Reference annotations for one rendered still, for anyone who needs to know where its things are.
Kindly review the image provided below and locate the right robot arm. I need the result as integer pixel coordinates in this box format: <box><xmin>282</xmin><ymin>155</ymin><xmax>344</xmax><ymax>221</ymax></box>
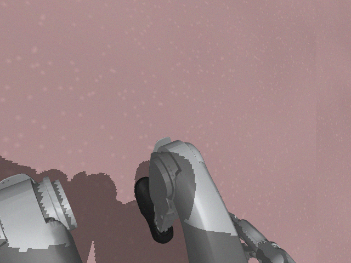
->
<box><xmin>256</xmin><ymin>241</ymin><xmax>296</xmax><ymax>263</ymax></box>

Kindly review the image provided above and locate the right robot hand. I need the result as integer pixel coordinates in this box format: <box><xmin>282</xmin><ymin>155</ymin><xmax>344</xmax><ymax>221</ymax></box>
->
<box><xmin>229</xmin><ymin>212</ymin><xmax>268</xmax><ymax>260</ymax></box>

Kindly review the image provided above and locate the right robot foot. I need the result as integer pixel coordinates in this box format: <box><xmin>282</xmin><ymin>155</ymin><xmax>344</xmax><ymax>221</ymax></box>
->
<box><xmin>134</xmin><ymin>177</ymin><xmax>173</xmax><ymax>244</ymax></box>

